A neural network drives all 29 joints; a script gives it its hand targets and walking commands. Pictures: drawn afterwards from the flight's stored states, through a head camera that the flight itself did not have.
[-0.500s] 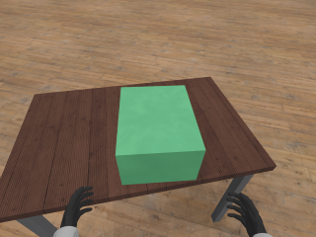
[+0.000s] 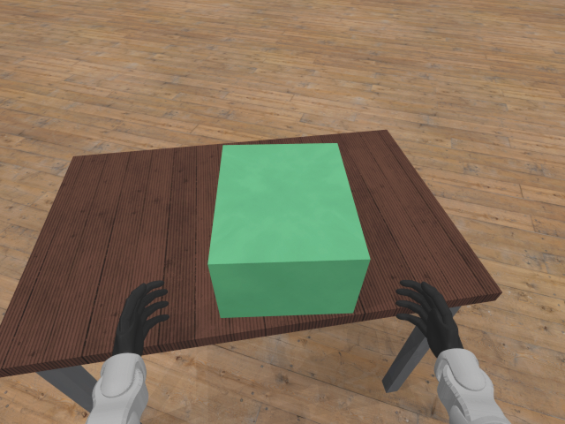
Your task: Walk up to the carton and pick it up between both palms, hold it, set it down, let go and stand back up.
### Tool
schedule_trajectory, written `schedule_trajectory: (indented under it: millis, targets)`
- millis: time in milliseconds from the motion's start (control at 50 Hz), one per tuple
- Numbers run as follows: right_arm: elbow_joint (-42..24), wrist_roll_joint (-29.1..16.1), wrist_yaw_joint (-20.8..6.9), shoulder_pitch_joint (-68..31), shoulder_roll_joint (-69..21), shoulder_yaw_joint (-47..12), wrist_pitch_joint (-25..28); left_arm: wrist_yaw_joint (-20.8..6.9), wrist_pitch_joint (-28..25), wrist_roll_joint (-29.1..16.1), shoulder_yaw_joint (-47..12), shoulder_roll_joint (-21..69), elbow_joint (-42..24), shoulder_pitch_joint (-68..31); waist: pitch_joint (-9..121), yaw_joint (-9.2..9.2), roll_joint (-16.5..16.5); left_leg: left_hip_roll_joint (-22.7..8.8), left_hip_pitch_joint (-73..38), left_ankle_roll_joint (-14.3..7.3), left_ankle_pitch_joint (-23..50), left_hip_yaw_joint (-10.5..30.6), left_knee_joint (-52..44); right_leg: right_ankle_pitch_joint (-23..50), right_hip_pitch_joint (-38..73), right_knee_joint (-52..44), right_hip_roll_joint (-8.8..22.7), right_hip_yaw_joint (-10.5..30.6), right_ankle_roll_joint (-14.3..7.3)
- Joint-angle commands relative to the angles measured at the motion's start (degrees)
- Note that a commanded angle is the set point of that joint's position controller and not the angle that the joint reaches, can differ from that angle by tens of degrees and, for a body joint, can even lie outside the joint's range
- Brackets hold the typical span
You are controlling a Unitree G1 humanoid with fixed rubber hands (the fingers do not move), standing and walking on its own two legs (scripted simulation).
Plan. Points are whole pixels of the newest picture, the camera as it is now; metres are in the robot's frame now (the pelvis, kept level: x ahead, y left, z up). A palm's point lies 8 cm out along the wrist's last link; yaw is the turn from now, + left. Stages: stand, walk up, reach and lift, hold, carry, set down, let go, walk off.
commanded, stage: reach and lift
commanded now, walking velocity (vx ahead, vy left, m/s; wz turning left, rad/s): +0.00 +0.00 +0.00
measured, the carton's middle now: (283, 223) +0.51 +0.01 -0.03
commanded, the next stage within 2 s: none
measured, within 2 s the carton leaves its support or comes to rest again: neither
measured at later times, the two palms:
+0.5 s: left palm (134, 271) +0.34 +0.23 +0.05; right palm (431, 263) +0.36 -0.21 +0.05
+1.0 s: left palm (132, 217) +0.40 +0.24 +0.10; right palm (419, 201) +0.44 -0.20 +0.11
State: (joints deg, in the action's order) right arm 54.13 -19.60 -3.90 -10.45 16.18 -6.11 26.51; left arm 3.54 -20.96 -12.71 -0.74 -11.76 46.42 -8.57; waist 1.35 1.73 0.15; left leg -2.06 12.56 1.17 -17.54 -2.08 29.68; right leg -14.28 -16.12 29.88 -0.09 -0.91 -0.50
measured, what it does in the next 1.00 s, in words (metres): stands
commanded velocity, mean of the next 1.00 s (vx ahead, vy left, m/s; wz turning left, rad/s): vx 0.00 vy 0.00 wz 0.00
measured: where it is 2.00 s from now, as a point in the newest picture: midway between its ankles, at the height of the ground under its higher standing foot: outside the picture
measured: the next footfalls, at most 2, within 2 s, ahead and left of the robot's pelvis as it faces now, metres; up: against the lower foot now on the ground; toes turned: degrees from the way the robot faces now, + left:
none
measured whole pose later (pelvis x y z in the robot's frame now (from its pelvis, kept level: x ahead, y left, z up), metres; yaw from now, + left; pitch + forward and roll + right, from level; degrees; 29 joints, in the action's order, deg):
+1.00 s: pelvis +0.00 +0.00 +0.00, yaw +0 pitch +11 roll -1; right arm 66.7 -26.7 0.2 -49.3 22.3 -10.3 6.9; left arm 1.1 -4.0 -15.3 0.1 -17.7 60.5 -45.9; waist 7.6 4.4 -0.3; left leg -3.3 23.5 1.7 -14.2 -1.2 26.7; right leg -8.9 -25.3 23.0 -1.8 -0.9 -1.0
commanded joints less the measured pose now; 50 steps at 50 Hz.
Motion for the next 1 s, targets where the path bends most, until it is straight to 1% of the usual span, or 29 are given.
schedule_trajectory:
  millis: [0, 100, 180, 280, 520, 540, 560, 580, 600, 620, 640, 660, 680, 700, 740, 780, 820, 880, 920, 940, 960, 980]
  targets:
    - [-5.9, -0.9, 0.3, -15.1, 8.0, 1.5, -0.7, 0.2, -0.1, -1.0, 1.0, -7.4, -5.9, -16.6, 12.6, -0.31, 1.8, 2.7, 1.6, 0.7, 11.4, -0.2, -4.1, 8.2, 6.9, -5.0, -0.9, 2.6, -0.4]
    - [-4.3, -2.5, 1.0, -19.0, 8.6, 0.6, -3.4, -0.6, 2.7, -0.4, 2.1, -8.3, -5.0, -20.1, 15.7, -0.07, 0.8, 2.9, 0.0, 1.2, 16.3, -0.1, -3.8, 12.1, 8.1, -5.8, -1.2, 2.3, -0.1]
    - [-3.7, -3.0, 1.4, -23.0, 9.1, 0.5, -5.6, -1.2, 5.1, 0.3, 2.7, -8.5, -4.2, -23.9, 16.6, 0.17, 0.5, 2.8, -0.8, 1.1, 17.4, 0.0, -4.3, 11.4, 7.5, -7.1, -1.2, 1.9, 0.0]
    - [-3.5, -3.1, 1.6, -27.8, 10.1, 1.0, -8.4, -1.3, 7.9, 0.6, 2.8, -8.6, -3.8, -29.0, 18.0, 0.26, 0.3, 2.4, -1.9, 0.9, 18.3, 0.1, -4.8, 10.7, 6.5, -8.2, -1.4, 1.3, 0.1]
    - [-1.4, -4.1, 1.9, -39.0, 13.1, 0.9, -13.1, -1.3, 13.7, 1.5, 3.8, -9.5, -3.8, -39.3, 23.4, 0.75, -0.1, 1.9, -3.1, 1.2, 22.9, -0.1, -4.2, 14.0, 6.0, -8.8, -2.3, 0.3, 0.3]
    - [-2.1, -4.1, 2.2, -39.4, 12.4, 0.3, -13.4, -1.4, 13.5, 1.2, 4.2, -10.4, -1.9, -39.7, 22.8, 1.54, 0.0, 2.1, -2.8, 1.3, 22.0, -0.1, -4.6, 13.3, 5.3, -8.6, -2.2, 0.3, 0.4]
    - [-2.8, -4.2, 2.5, -41.3, 12.5, 0.3, -13.6, -1.4, 13.1, 0.6, 4.1, -11.0, -2.0, -41.8, 24.2, 1.67, -0.1, 2.0, -2.8, 1.2, 21.5, 0.0, -4.6, 12.7, 4.7, -8.6, -2.2, 0.4, 0.3]
    - [-1.3, -4.3, 2.6, -41.0, 12.1, -0.1, -14.1, -1.5, 13.0, 0.4, 3.9, -10.9, 0.1, -41.3, 23.6, 1.71, -0.1, 2.1, -2.2, 1.1, 21.5, 0.0, -4.4, 12.4, 4.4, -8.6, -2.1, 0.5, 0.3]
    - [-0.4, -4.4, 2.8, -42.1, 11.9, -0.4, -14.4, -1.6, 12.8, -0.1, 3.8, -11.1, 0.7, -43.0, 24.3, 1.63, 0.2, 2.0, -1.7, 1.0, 21.0, -0.2, -4.4, 11.8, 4.1, -8.5, -2.1, 0.6, 0.4]
    - [0.0, -4.6, 2.9, -42.9, 11.9, -0.6, -14.6, -1.6, 12.6, -0.2, 3.7, -11.1, 1.1, -44.0, 25.1, 1.90, -0.4, 2.0, -1.5, 1.0, 21.4, -0.2, -4.1, 12.0, 3.7, -8.2, -2.1, 0.6, 0.3]
    - [0.0, -4.8, 3.0, -44.1, 12.4, -0.6, -14.7, -1.5, 12.4, -0.4, 3.5, -11.1, 1.6, -45.0, 25.7, 2.04, -0.9, 1.8, -1.6, 1.3, 22.8, -0.1, -3.5, 12.8, 3.3, -8.0, -2.2, 0.5, 0.1]
    - [1.2, -5.0, 3.1, -44.4, 12.5, -0.9, -14.9, -1.7, 12.6, -0.7, 2.9, -10.7, 2.6, -45.4, 26.5, 1.69, -1.0, 1.6, -2.4, 1.7, 24.4, -0.3, -3.2, 14.1, 3.1, -8.0, -2.3, 0.2, 0.1]
    - [1.1, -4.9, 3.2, -45.4, 13.0, -1.0, -14.9, -1.9, 12.8, -0.8, 3.0, -10.9, 2.9, -46.2, 27.3, 1.81, -0.8, 1.6, -3.0, 2.0, 25.7, -0.2, -2.9, 14.9, 2.6, -8.0, -2.5, -0.2, 0.1]
    - [0.7, -5.2, 3.3, -48.0, 13.8, -0.8, -15.0, -1.9, 12.9, -1.1, 3.1, -11.8, 2.6, -48.7, 28.5, 1.76, -0.5, 1.5, -3.0, 2.0, 26.3, -0.3, -2.4, 15.2, 2.3, -8.0, -2.7, -0.3, 0.2]
    - [1.5, -5.1, 3.6, -49.8, 14.6, -0.3, -15.3, -1.7, 13.3, -1.2, 3.0, -12.1, 1.9, -50.5, 30.4, 1.76, -1.4, 1.6, -4.0, 2.4, 28.0, -0.4, -2.0, 16.4, 1.7, -7.8, -2.9, -0.6, 0.2]
    - [2.7, -5.4, 3.7, -51.5, 14.9, -0.7, -15.7, -1.8, 14.1, -1.1, 3.0, -12.5, 3.2, -51.8, 31.2, 1.87, -1.2, 1.6, -4.1, 2.5, 29.0, -0.4, -1.8, 17.2, 1.7, -7.9, -3.1, -0.9, 0.3]
    - [2.8, -5.6, 4.0, -52.9, 15.2, -1.1, -16.1, -2.1, 14.8, -1.5, 3.1, -12.8, 4.0, -52.3, 32.9, 1.95, 0.3, 1.8, -3.4, 2.4, 29.7, -0.5, -1.5, 19.2, 2.9, -7.7, -3.2, -0.9, 0.8]
    - [4.5, -6.5, 4.2, -56.1, 15.4, -1.9, -17.2, -2.4, 15.2, -2.2, 2.3, -13.4, 5.6, -55.2, 33.2, 1.91, 0.4, 1.8, -1.9, 2.0, 29.1, -0.5, -1.8, 19.7, 3.2, -7.4, -3.3, -0.9, 1.1]
    - [5.8, -6.9, 4.1, -58.1, 15.5, -2.3, -17.9, -2.5, 15.4, -2.4, 2.4, -14.3, 7.5, -57.2, 33.1, 2.30, 1.1, 1.7, -0.8, 1.8, 28.2, -0.6, -1.9, 19.3, 3.0, -7.4, -3.0, -0.6, 1.1]
    - [5.7, -7.4, 4.1, -58.9, 15.3, -2.8, -18.1, -2.5, 15.4, -2.8, 2.1, -14.7, 7.9, -58.0, 33.5, 2.45, 0.7, 1.8, -0.4, 1.8, 28.0, -0.8, -2.0, 19.3, 3.0, -7.4, -3.0, -0.6, 1.3]
    - [6.3, -7.7, 4.1, -59.3, 15.3, -3.2, -18.4, -2.5, 15.4, -2.8, 2.0, -14.7, 8.3, -58.2, 34.4, 2.79, 1.1, 1.8, -0.3, 1.8, 29.1, -1.0, -1.9, 21.0, 3.6, -7.2, -3.0, -0.7, 1.4]
    - [6.2, -7.8, 4.2, -60.6, 15.6, -2.9, -18.3, -2.4, 15.3, -3.1, 1.9, -15.2, 8.1, -59.8, 36.2, 2.47, 0.8, 1.7, -0.2, 2.0, 29.8, -0.8, -1.6, 21.9, 3.8, -6.9, -2.9, -0.6, 1.4]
